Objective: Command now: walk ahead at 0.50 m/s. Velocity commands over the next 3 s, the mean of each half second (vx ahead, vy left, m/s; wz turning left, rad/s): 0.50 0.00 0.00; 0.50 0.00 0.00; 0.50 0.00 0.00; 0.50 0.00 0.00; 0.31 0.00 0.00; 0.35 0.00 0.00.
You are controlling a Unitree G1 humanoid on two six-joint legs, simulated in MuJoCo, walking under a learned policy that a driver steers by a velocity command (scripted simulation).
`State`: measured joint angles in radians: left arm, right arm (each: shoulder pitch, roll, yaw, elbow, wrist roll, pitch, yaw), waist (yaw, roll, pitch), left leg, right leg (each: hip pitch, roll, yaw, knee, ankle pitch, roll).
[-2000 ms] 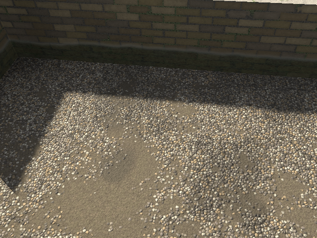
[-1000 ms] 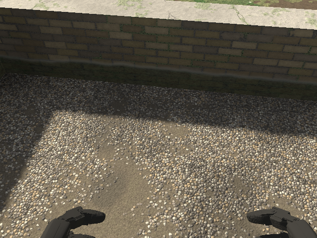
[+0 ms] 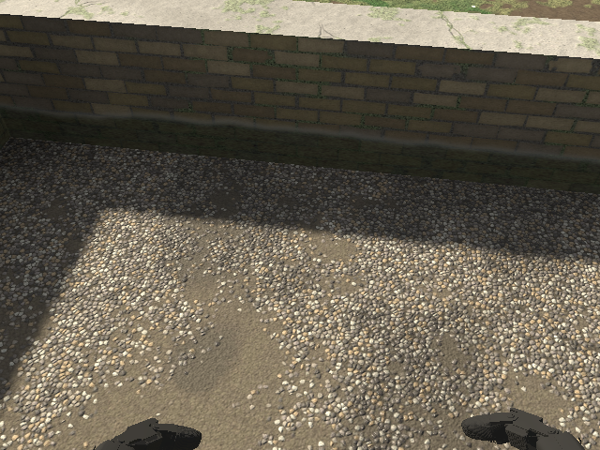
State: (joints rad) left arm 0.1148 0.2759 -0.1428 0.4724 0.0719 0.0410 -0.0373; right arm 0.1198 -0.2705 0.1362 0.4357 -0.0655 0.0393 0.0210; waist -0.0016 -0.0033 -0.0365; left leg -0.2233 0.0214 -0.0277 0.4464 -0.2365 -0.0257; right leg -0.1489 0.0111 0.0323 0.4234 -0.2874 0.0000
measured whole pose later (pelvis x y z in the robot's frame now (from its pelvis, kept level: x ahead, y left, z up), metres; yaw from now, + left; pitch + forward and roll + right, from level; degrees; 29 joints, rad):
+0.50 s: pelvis +0.00 +0.00 +0.00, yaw +0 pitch +0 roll +0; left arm 0.13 0.27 -0.14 0.48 0.07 0.04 -0.03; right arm 0.13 -0.27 0.14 0.45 -0.07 0.04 0.01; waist 0.00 0.00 -0.03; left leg -0.20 0.02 -0.03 0.42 -0.22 -0.03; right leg -0.13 0.01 0.04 0.39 -0.27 0.00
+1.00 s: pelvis +0.00 +0.00 +0.00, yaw +0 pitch +0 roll +0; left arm 0.13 0.27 -0.14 0.49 0.07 0.05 -0.03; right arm 0.14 -0.26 0.14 0.46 -0.07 0.05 0.01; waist -0.01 0.00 -0.03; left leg -0.19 0.02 -0.04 0.39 -0.21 -0.03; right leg -0.11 0.02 0.04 0.37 -0.26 0.00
